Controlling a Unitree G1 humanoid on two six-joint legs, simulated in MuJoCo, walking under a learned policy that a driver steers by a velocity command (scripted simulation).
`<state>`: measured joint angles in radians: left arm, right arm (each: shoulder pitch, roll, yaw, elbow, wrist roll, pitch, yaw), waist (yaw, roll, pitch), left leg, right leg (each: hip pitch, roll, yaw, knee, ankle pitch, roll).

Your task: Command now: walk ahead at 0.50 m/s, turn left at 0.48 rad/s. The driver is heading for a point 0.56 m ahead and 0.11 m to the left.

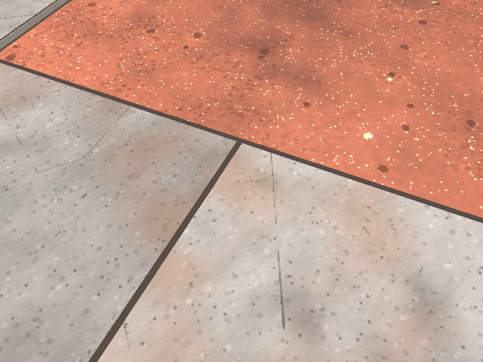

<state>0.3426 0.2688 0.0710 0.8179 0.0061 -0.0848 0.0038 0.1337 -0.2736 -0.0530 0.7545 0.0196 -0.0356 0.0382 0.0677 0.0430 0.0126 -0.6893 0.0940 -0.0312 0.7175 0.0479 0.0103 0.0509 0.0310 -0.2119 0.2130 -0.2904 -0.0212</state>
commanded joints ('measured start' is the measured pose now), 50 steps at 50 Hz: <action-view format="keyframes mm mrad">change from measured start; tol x32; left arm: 1 4 174 46 -36 -15 8 9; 25 -378 101 -3 -215 -12 -33 -25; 50 -100 67 -34 -27 22 26 -29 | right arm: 1 -140 -42 -3 -123 1 -15 21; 7 306 -270 -108 -61 5 7 -8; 50 34 -164 -33 -123 -41 60 -78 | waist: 1 12 -80 87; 9 -192 95 -386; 30 -41 73 -97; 32 -48 -374 -373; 50 -16 35 -82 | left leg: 1 -46 -7 46 -70 -54 32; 6 480 -170 142 -161 -179 153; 9 1093 238 -777 -412 -352 410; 17 454 51 -273 -490 85 299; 30 567 -22 -293 -122 129 121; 32 121 -233 -138 475 -644 -13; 34 -2 -158 -183 628 -626 -40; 50 630 61 -142 -262 58 56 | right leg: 1 24 -317 53 -29 477 -125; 6 -37 -269 -25 513 1002 -41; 8 -722 27 126 1188 -276 68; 9 -827 -17 327 1235 -269 43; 28 -510 -48 266 283 262 30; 32 264 -444 815 240 638 -307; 41 -269 -232 341 122 863 -205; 50 -421 -72 264 179 -46 -22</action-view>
